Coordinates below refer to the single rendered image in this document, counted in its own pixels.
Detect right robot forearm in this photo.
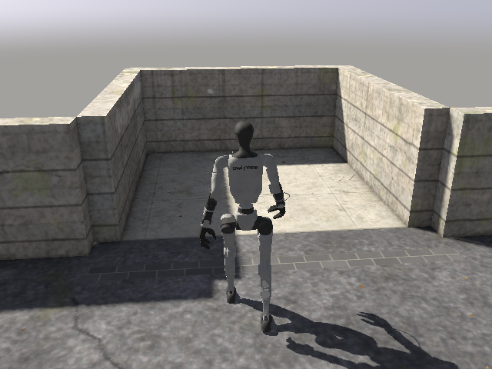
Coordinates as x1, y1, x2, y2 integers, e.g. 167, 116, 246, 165
273, 182, 285, 208

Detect left robot forearm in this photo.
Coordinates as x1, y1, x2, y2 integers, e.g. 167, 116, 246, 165
201, 188, 217, 228

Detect robot left thigh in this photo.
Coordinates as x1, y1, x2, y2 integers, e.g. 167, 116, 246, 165
221, 214, 237, 260

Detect left robot upper arm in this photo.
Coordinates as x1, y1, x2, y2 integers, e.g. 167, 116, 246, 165
210, 155, 229, 199

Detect left robot shin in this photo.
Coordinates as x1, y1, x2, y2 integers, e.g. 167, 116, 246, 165
224, 247, 235, 294

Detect robot left hand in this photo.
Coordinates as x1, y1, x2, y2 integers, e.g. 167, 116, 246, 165
198, 226, 216, 249

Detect right robot upper arm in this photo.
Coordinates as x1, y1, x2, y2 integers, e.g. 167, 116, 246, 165
261, 154, 281, 194

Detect robot right hand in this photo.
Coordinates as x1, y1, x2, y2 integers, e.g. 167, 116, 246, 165
268, 205, 286, 219

